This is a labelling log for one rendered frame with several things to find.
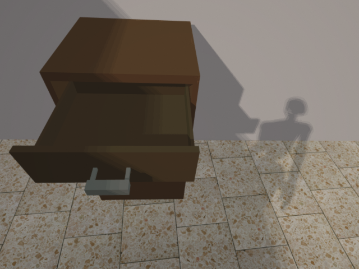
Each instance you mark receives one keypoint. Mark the drawer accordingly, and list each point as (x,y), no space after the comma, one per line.
(113,126)

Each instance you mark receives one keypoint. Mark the handle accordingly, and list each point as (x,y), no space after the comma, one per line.
(107,187)

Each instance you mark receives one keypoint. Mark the cabinet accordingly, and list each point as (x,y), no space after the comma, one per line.
(131,51)

